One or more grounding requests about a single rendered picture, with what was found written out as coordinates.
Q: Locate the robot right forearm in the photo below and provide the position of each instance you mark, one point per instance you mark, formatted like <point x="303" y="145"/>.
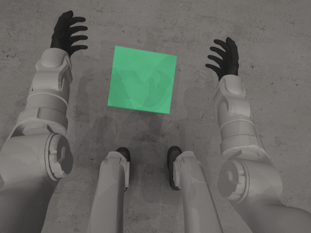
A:
<point x="239" y="138"/>

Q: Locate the robot left shin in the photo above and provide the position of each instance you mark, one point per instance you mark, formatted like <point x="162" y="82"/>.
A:
<point x="112" y="154"/>

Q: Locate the left robot hand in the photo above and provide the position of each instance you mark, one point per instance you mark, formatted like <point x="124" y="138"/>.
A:
<point x="62" y="38"/>

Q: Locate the robot left foot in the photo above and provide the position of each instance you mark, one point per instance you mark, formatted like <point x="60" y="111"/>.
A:
<point x="125" y="152"/>

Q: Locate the carton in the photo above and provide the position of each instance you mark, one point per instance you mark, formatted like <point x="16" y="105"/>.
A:
<point x="142" y="80"/>

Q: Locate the right robot hand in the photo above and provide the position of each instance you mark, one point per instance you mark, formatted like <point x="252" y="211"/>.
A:
<point x="229" y="65"/>

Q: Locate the robot right upper arm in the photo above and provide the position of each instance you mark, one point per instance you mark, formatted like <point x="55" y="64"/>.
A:
<point x="254" y="189"/>

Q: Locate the robot left forearm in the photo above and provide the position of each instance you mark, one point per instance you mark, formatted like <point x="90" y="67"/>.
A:
<point x="48" y="98"/>

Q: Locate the robot left upper arm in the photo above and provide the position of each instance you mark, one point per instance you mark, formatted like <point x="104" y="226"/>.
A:
<point x="31" y="167"/>

